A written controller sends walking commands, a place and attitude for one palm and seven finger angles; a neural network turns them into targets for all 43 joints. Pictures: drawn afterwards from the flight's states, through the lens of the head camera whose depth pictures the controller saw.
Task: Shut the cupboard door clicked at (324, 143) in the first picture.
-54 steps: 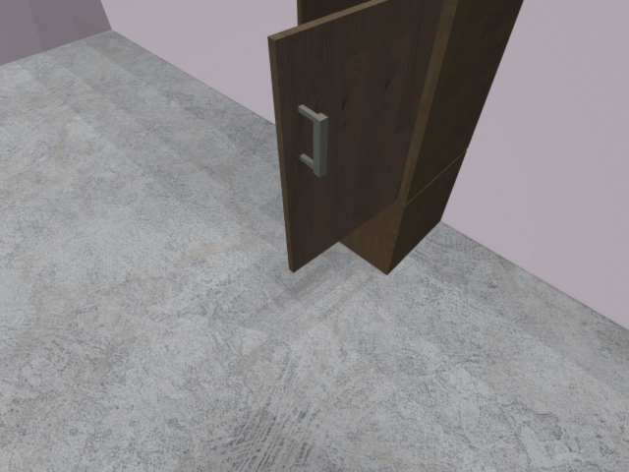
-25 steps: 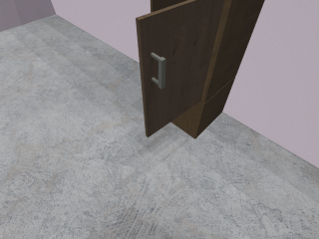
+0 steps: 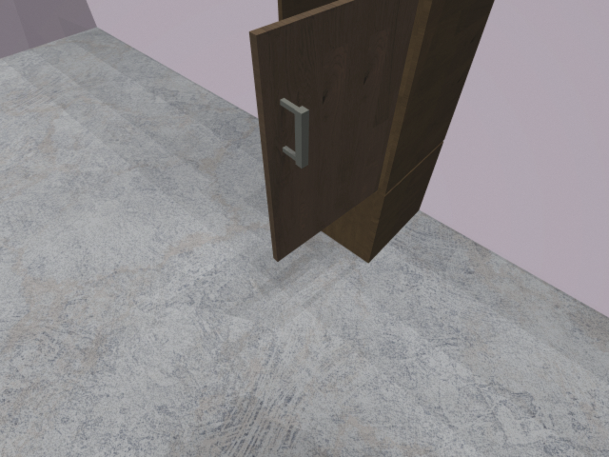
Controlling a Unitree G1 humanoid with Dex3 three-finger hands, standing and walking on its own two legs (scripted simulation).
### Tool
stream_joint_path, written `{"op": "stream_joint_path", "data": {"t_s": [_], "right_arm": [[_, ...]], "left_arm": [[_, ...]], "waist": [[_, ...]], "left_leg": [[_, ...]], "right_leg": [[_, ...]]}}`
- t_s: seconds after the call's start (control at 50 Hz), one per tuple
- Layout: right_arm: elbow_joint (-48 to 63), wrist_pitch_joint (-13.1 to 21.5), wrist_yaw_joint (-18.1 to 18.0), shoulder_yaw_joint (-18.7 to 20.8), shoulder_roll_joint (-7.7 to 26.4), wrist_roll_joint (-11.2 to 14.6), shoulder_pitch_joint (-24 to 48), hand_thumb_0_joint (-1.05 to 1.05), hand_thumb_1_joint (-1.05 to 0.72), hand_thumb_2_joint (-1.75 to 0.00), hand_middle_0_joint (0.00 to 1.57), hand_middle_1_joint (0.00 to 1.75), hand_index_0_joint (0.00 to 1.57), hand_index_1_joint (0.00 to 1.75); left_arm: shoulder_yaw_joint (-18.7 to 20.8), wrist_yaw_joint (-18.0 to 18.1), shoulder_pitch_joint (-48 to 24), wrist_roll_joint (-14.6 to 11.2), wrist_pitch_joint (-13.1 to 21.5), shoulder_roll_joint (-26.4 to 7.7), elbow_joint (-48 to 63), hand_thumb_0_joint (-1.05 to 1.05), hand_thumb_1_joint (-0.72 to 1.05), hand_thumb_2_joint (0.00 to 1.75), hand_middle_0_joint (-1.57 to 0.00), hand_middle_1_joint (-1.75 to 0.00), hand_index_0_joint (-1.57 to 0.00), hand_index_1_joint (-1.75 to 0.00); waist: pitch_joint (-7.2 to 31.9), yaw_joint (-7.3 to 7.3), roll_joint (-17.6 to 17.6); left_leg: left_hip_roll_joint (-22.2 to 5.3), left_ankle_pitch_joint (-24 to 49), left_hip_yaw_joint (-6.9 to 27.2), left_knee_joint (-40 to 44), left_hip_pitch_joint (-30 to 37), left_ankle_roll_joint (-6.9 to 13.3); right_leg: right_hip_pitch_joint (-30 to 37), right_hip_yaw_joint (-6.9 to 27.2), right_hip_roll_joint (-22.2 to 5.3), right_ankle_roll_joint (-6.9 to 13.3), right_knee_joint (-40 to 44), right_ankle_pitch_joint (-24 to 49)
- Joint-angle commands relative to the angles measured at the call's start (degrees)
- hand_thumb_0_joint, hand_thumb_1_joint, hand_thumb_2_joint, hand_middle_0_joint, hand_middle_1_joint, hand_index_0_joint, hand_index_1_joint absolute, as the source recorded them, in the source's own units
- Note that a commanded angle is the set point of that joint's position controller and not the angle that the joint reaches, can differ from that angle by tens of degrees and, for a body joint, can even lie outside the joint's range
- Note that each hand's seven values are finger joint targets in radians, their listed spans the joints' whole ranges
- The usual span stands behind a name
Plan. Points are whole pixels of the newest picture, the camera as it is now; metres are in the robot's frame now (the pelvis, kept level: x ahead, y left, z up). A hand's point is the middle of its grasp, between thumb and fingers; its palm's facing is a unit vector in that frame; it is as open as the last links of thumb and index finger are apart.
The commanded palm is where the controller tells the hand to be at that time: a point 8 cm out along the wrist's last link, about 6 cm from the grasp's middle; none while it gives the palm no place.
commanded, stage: walk around to get in front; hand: left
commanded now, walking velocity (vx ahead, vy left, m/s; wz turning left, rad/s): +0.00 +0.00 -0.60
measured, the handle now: (294, 133) +0.64 +0.06 +0.06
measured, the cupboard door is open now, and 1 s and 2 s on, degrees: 84 84 84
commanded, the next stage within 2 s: none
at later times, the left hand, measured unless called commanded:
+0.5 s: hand out of the picture +0.06 +0.14 -0.17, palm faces -0.21 -0.94 -0.27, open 7.4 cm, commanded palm none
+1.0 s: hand (216, 424) +0.20 +0.16 -0.18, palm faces -0.46 -0.85 -0.24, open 7.4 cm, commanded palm none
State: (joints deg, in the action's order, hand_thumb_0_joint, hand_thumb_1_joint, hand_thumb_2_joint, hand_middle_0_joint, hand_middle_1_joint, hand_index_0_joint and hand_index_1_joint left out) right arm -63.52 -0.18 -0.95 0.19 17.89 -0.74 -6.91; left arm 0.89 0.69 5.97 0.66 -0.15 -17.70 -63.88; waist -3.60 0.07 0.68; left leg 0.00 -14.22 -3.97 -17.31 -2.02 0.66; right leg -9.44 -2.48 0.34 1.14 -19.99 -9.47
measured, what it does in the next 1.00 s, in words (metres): steps on the spot, turning right: left foot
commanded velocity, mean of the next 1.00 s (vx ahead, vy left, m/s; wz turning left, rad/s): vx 0.00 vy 0.00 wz -0.60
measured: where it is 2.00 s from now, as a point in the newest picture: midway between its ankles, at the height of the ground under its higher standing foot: outside the picture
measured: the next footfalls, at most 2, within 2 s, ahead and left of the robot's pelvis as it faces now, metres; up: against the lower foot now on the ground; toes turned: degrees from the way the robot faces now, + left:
left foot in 0.82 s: +0.07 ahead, +0.10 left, +0.00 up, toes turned -28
right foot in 1.20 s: -0.04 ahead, -0.14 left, +0.00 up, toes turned -46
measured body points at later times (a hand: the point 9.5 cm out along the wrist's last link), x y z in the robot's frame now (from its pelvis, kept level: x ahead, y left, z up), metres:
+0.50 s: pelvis -0.02 -0.05 -0.01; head +0.06 -0.09 +0.43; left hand +0.07 +0.18 -0.15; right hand +0.01 -0.32 -0.17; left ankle -0.03 +0.12 -0.66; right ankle -0.01 -0.13 -0.75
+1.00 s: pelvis +0.01 +0.00 -0.01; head +0.08 -0.01 +0.44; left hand +0.22 +0.20 -0.16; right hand -0.05 -0.26 -0.13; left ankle +0.04 +0.12 -0.75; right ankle -0.07 -0.12 -0.66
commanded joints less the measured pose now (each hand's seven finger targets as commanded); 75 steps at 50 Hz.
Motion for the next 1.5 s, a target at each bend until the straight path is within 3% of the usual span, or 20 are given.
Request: {"op": "stream_joint_path", "data": {"t_s": [0.0, 0.16, 0.26, 0.28, 0.3, 0.32, 0.44, 0.66, 0.74, 0.76, 0.8, 0.82, 0.9, 1.06, 1.14, 1.16, 1.18, 1.2, 1.3, 1.48], "right_arm": [[2.9, -0.5, -1.3, 2.1, 5.7, -0.3, -5.5, 0.00, -0.90, -0.90, 0.20, 0.30, 0.20, 0.30], [8.2, -0.4, -2.1, 4.0, 7.0, -1.2, -3.9, 0.00, -0.90, -0.90, 0.20, 0.30, 0.20, 0.30], [11.0, -0.9, -1.7, 5.0, 6.8, -0.5, 0.8, 0.00, -0.90, -0.90, 0.20, 0.30, 0.20, 0.30], [12.9, -1.1, -1.4, 4.5, 2.0, 0.3, -0.7, 0.00, -0.90, -0.90, 0.20, 0.30, 0.20, 0.30], [14.1, -2.0, -1.2, 4.4, 2.4, 0.4, 0.3, 0.00, -0.90, -0.90, 0.20, 0.30, 0.20, 0.30], [13.2, -2.6, -1.0, 4.5, 2.1, 0.6, -1.1, 0.00, -0.90, -0.90, 0.20, 0.30, 0.20, 0.30], [12.3, -2.2, -0.5, 4.2, -1.0, 0.2, 0.1, 0.00, -0.90, -0.90, 0.20, 0.30, 0.20, 0.30], [15.5, -1.4, -1.3, 4.3, -0.5, 0.8, 4.6, 0.00, -0.90, -0.90, 0.20, 0.30, 0.20, 0.30], [14.1, -0.5, -1.5, 4.2, -0.1, 1.1, -2.2, 0.00, -0.90, -0.90, 0.20, 0.30, 0.20, 0.30], [13.4, -0.1, -1.8, 4.5, 1.5, 1.0, -5.0, 0.00, -0.90, -0.90, 0.20, 0.30, 0.20, 0.30], [14.8, 0.3, -2.2, 6.0, 10.6, -0.3, -5.7, 0.00, -0.90, -0.90, 0.20, 0.30, 0.20, 0.30], [15.7, 0.0, -2.3, 5.4, 9.7, -0.9, -4.5, 0.00, -0.90, -0.90, 0.20, 0.30, 0.20, 0.30], [17.6, 0.5, -2.4, 3.3, 3.8, -1.1, -0.2, 0.00, -0.90, -0.90, 0.20, 0.30, 0.20, 0.30], [14.0, 0.4, -1.6, 4.6, 6.2, -1.2, -10.6, 0.00, -0.90, -0.90, 0.20, 0.30, 0.20, 0.30], [14.2, 0.3, -1.1, 5.1, 7.6, -0.7, -9.4, 0.00, -0.90, -0.90, 0.20, 0.30, 0.20, 0.30], [14.9, 0.2, -0.9, 5.2, 7.3, 0.0, -8.1, 0.00, -0.90, -0.90, 0.20, 0.30, 0.20, 0.30], [17.5, 0.1, -0.5, 4.0, 2.0, 0.7, -6.3, 0.00, -0.90, -0.90, 0.20, 0.30, 0.20, 0.30], [19.0, -0.7, -1.0, 3.6, 2.3, 0.6, -3.6, 0.00, -0.90, -0.90, 0.20, 0.30, 0.20, 0.30], [15.3, -1.7, -0.5, 3.7, 0.9, 0.2, -4.6, 0.00, -0.90, -0.90, 0.20, 0.30, 0.20, 0.30], [16.1, -1.2, -0.7, 3.9, 0.0, 0.5, -2.2, 0.00, -0.90, -0.90, 0.20, 0.30, 0.20, 0.30]], "left_arm": [[2.0, 0.5, 1.5, 0.1, -0.6, -5.9, 4.1, 0.00, 0.90, 0.90, -0.20, -0.30, -0.20, -0.30], [4.0, -0.9, 0.5, 0.7, -3.4, -3.2, 11.3, 0.00, 0.90, 0.90, -0.20, -0.30, -0.20, -0.30], [5.3, -1.6, 13.6, 0.9, -1.7, -3.4, 9.4, 0.00, 0.90, 0.90, -0.20, -0.30, -0.20, -0.30], [6.6, -0.6, 15.9, 1.6, -0.6, -10.0, 9.3, 0.00, 0.90, 0.90, -0.20, -0.30, -0.20, -0.30], [6.5, 0.1, 16.8, 0.4, -0.6, -11.3, 9.5, 0.00, 0.90, 0.90, -0.20, -0.30, -0.20, -0.30], [6.4, 0.5, 14.2, 0.4, -0.7, -10.4, 10.2, 0.00, 0.90, 0.90, -0.20, -0.30, -0.20, -0.30], [5.8, 1.1, 9.7, 0.6, 0.0, -5.2, 12.9, 0.00, 0.90, 0.90, -0.20, -0.30, -0.20, -0.30], [6.7, 0.5, 10.9, 1.2, -1.0, -6.0, 13.3, 0.00, 0.90, 0.90, -0.20, -0.30, -0.20, -0.30], [6.7, 0.5, 6.3, 0.8, -1.5, -6.3, 14.8, 0.00, 0.90, 0.90, -0.20, -0.30, -0.20, -0.30], [6.4, 0.3, 4.9, 0.4, -1.6, -5.3, 15.4, 0.00, 0.90, 0.90, -0.20, -0.30, -0.20, -0.30], [5.3, -0.7, 4.9, -0.1, -1.5, -0.9, 17.4, 0.00, 0.90, 0.90, -0.20, -0.30, -0.20, -0.30], [5.7, -1.1, 2.4, 0.7, -1.8, -3.8, 17.8, 0.00, 0.90, 0.90, -0.20, -0.30, -0.20, -0.30], [6.0, -2.5, 5.4, 0.9, -2.5, -2.0, 15.5, 0.00, 0.90, 0.90, -0.20, -0.30, -0.20, -0.30], [3.9, -3.3, -2.3, 0.5, -2.1, 0.1, 18.2, 0.00, 0.90, 0.90, -0.20, -0.30, -0.20, -0.30], [4.2, -3.2, 2.4, 0.3, -1.4, -1.5, 16.7, 0.00, 0.90, 0.90, -0.20, -0.30, -0.20, -0.30], [4.8, -2.8, 8.3, 0.6, -0.8, -4.4, 14.9, 0.00, 0.90, 0.90, -0.20, -0.30, -0.20, -0.30], [6.6, -1.6, 14.0, 1.2, -0.1, -12.0, 13.4, 0.00, 0.90, 0.90, -0.20, -0.30, -0.20, -0.30], [7.1, -0.6, 16.7, 0.1, -0.3, -14.1, 12.2, 0.00, 0.90, 0.90, -0.20, -0.30, -0.20, -0.30], [5.3, 0.7, 3.6, 0.4, -0.5, -6.5, 16.5, 0.00, 0.90, 0.90, -0.20, -0.30, -0.20, -0.30], [5.9, 0.1, 4.6, 1.0, -0.8, -6.9, 16.6, 0.00, 0.90, 0.90, -0.20, -0.30, -0.20, -0.30]], "waist": [[5.1, -0.96, -0.4], [-2.2, -0.16, 8.1], [3.7, 5.84, -1.4], [4.7, 5.82, -21.9], [4.8, 5.89, -22.1], [3.4, 3.87, -15.9], [8.6, 1.26, -2.7], [7.0, 2.76, -9.4], [9.2, -0.58, -8.7], [9.7, -2.25, -6.5], [7.6, -2.21, 18.9], [4.3, -2.44, 9.9], [2.3, 1.88, 9.6], [4.2, -2.82, 12.3], [6.4, 0.07, 11.0], [9.3, 3.41, 4.8], [11.8, 5.82, -16.5], [13.1, 7.02, -18.1], [7.7, 0.22, -9.9], [6.2, 0.72, -10.7]], "left_leg": [[-9.6, 15.8, 2.0, -2.6, 0.6, -0.5], [-23.9, 24.0, 7.7, -0.2, -4.6, 10.1], [-14.0, 16.1, -4.2, -23.8, -9.6, 1.1], [-3.7, -13.9, -6.6, -40.0, -23.1, -3.1], [-1.0, -24.9, 1.5, -48.9, -25.6, -3.5], [-3.2, -22.0, 5.3, -52.4, -26.5, -2.8], [-3.5, -8.2, 6.0, -48.0, -26.7, -4.4], [-0.6, -11.5, 6.3, -30.8, -23.4, -4.2], [0.5, -3.9, 5.9, -12.4, -9.7, -3.1], [-1.7, 0.3, 6.3, -5.6, -0.5, -2.7], [-27.0, 0.9, 31.0, 5.5, 3.2, 5.5], [-29.0, 6.6, 29.7, 4.2, -4.1, 9.6], [-17.2, 28.8, 8.6, -2.9, -6.6, 5.6], [-17.9, 36.8, 1.0, -7.7, 1.1, 4.9], [-18.1, 37.0, -1.8, -15.9, -3.1, 2.0], [-16.3, 30.5, -4.3, -25.2, -10.4, -0.9], [-6.9, -6.8, -8.9, -41.4, -28.3, -4.9], [-4.5, -25.3, -0.2, -50.4, -31.5, -5.1], [-6.7, -10.4, 4.0, -49.2, -28.8, -5.7], [-2.8, -10.0, 2.9, -31.1, -23.7, -5.5]], "right_leg": [[-0.7, 7.0, -6.7, 1.0, -4.7, 19.9], [-17.0, 5.6, -2.2, -1.1, -36.0, -20.0], [1.1, 3.1, -3.0, 0.0, -8.5, 4.8], [7.2, 28.2, -17.3, 5.5, 1.1, 22.9], [3.6, 35.4, -21.9, 10.6, 3.1, 29.5], [0.9, 32.4, -21.2, 13.1, 4.4, 12.1], [2.5, 24.6, -12.1, 9.2, 0.4, 13.7], [2.7, 30.4, -10.0, 10.0, -0.5, 17.4], [-4.6, 30.1, -6.8, 6.1, -4.0, 13.5], [-11.7, 27.4, -4.3, 3.4, -6.5, 7.1], [-27.1, 9.4, 5.3, -3.0, -29.0, -25.5], [-26.0, 9.0, 2.3, -3.7, -38.5, -24.7], [-25.8, 4.7, -0.4, -5.2, -50.4, -15.3], [-19.0, -2.7, -0.9, -3.7, -28.6, -14.3], [-4.7, -4.1, 0.6, -1.3, -12.3, -6.5], [7.6, -0.4, -2.5, 0.3, -5.4, 6.4], [19.6, 23.0, -19.4, 6.8, -1.9, 30.5], [16.5, 27.7, -25.3, 12.3, -3.7, 44.8], [2.8, 16.3, -13.5, 9.3, -2.8, 24.8], [0.1, 22.1, -11.7, 9.7, -2.7, 19.1]]}}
